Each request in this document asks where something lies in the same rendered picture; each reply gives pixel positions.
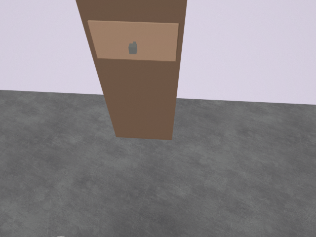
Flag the drawer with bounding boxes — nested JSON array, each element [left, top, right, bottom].
[[88, 20, 179, 61]]

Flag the handle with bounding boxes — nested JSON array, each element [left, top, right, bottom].
[[128, 41, 137, 54]]

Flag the cabinet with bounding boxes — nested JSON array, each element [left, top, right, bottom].
[[76, 0, 187, 140]]

